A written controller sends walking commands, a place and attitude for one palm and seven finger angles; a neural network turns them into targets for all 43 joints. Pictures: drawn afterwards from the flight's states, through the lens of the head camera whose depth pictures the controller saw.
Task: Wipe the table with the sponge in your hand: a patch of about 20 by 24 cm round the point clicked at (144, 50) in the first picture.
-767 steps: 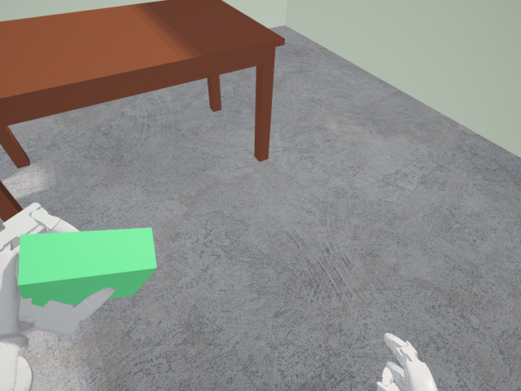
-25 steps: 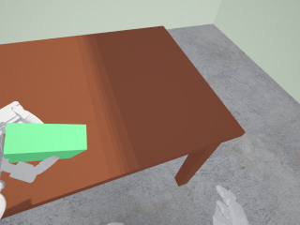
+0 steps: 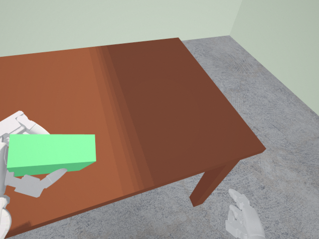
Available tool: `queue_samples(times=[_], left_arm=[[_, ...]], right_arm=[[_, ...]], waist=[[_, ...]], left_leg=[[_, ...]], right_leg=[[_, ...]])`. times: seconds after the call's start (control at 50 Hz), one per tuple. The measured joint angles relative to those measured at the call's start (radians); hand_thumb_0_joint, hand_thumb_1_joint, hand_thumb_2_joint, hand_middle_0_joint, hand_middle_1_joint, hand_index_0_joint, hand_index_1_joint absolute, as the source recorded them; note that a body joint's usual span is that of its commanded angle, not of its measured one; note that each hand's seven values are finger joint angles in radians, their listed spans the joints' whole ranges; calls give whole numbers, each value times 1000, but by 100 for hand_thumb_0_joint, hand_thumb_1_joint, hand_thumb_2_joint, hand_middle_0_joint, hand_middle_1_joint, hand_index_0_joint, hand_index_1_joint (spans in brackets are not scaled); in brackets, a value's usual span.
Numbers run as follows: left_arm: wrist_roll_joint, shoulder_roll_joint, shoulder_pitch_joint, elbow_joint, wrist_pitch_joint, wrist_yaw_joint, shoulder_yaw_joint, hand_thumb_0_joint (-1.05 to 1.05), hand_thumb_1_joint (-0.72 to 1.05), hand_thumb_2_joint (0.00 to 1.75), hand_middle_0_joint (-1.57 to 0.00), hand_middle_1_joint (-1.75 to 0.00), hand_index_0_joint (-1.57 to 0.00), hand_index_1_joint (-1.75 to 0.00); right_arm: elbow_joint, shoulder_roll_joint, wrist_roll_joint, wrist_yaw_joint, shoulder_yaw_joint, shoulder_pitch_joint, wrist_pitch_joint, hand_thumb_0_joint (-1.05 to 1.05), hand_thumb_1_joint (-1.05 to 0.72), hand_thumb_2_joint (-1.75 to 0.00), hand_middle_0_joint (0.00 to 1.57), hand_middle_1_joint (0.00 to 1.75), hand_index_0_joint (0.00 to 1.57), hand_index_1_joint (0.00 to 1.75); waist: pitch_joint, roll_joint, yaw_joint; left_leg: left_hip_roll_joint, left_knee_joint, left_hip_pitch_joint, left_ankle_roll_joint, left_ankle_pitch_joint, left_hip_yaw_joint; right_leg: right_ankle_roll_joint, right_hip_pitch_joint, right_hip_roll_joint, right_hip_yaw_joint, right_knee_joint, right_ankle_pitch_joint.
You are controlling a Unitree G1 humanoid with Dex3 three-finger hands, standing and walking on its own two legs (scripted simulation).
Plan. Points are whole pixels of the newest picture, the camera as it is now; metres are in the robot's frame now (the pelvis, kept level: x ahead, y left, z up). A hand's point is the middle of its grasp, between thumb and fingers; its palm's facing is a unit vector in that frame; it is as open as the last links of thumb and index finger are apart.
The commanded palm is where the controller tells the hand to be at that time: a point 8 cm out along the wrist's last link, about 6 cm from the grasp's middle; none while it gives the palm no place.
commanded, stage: look again from close up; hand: left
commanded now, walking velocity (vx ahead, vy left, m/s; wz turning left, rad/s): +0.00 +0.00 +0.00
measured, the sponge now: (64, 155) +0.23 +0.22 +0.14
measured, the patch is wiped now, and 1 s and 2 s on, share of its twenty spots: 0.00 0.00 0.00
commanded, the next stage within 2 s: turn the palm down, sponge in hand in 0.16 s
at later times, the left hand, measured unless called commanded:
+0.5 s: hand (37, 156) +0.21 +0.25 +0.16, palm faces +0.32 -0.76 -0.57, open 9.3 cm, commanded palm +0.16 +0.27 +0.17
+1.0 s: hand (60, 166) +0.21 +0.21 +0.14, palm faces +0.22 -0.53 -0.81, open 9.3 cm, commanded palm +0.17 +0.25 +0.18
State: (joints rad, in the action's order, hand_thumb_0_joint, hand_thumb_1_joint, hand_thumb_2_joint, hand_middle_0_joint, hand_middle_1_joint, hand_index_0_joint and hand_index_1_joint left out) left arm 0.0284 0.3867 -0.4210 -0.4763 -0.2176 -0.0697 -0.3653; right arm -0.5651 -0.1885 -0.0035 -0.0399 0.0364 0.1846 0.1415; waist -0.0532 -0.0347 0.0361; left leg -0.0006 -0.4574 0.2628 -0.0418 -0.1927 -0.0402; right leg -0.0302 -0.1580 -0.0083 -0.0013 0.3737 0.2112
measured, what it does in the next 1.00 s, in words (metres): shifts its weight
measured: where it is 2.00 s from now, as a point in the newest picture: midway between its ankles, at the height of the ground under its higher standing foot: outside the picture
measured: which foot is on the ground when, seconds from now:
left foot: down 0.00-1.00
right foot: down 0.00-1.00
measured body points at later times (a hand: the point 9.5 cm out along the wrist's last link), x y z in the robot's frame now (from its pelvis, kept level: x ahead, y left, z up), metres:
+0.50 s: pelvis -0.02 -0.02 -0.01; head -0.02 -0.03 +0.44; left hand +0.19 +0.29 +0.19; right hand +0.17 -0.25 -0.08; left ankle +0.03 +0.09 -0.74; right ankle -0.01 -0.14 -0.74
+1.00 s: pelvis +0.00 -0.07 -0.02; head +0.00 -0.10 +0.43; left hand +0.19 +0.24 +0.18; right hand +0.21 -0.29 -0.10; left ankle +0.03 +0.09 -0.74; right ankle -0.01 -0.14 -0.74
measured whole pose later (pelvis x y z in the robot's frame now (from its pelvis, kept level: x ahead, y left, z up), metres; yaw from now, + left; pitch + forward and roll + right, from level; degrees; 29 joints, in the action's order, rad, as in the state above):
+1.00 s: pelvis +0.00 -0.07 -0.02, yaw +2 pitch -1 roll +0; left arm -0.22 0.59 -0.32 -0.33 0.00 0.05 -0.32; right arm -0.61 -0.25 0.00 -0.10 0.02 0.17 0.11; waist -0.01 0.07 0.08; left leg 0.04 -0.62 0.34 0.03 -0.27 0.03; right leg 0.07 -0.26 0.04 -0.06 0.64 0.36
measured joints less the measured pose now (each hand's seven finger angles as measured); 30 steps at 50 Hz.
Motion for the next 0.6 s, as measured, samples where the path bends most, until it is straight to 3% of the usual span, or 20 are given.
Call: queue_samples(times=[0.26,0.28,0.3,0.34,0.4,0.48,0.52,0.6], left_arm=[[-6,-15,-9,38,10,-3,21,-1,-42,103,-80,-138,-80,-138],[-18,26,29,42,11,7,26,-1,-42,103,-80,-138,-80,-138],[-54,84,103,64,17,28,20,-1,-42,103,-80,-138,-81,-138],[-52,151,238,126,73,58,-6,-1,-42,103,-80,-137,-81,-137],[13,141,290,160,205,84,-69,-1,-42,103,-80,-138,-81,-138],[-44,103,175,112,303,100,-38,-1,-41,103,-79,-139,-80,-139],[-76,94,103,82,293,104,8,-1,-41,103,-79,-139,-80,-139],[-116,98,46,70,200,75,62,-1,-42,103,-80,-138,-80,-138]], right_arm=[[-17,-5,-4,-4,-6,34,-3,1,-91,-90,20,30,21,30],[10,-15,-25,-28,7,55,-9,1,-91,-90,20,30,21,30],[15,-17,-11,-37,6,69,1,1,-91,-90,20,30,21,30],[-22,-24,8,-15,5,61,9,1,-91,-90,20,30,21,30],[-71,-40,-5,11,12,24,0,1,-90,-90,20,30,21,30],[-50,-61,-16,21,4,0,-7,1,-90,-90,21,30,21,30],[-36,-65,-7,15,-2,-10,-6,1,-90,-90,20,30,21,30],[-42,-57,14,-8,-12,-27,4,1,-91,-90,20,30,21,30]], waist=[[13,23,-21],[4,26,-12],[-9,23,7],[-13,17,20],[8,27,13],[22,53,-3],[21,59,-5],[21,53,10]], left_leg=[[8,12,0,5,16,1],[8,-2,7,5,13,9],[5,-19,11,7,9,14],[-4,-39,17,15,5,23],[-1,-48,8,21,-1,14],[-1,-59,6,23,-8,7],[-1,-75,17,26,-12,10],[4,-125,58,40,-28,34]], right_leg=[[6,-1,8,-1,-10,-16],[4,-5,11,-6,5,-7],[11,-16,8,-10,40,8],[20,-33,-1,-19,95,36],[19,-37,1,-10,122,47],[27,-49,1,-2,157,64],[30,-63,1,-6,183,75],[43,-98,6,-29,240,104]])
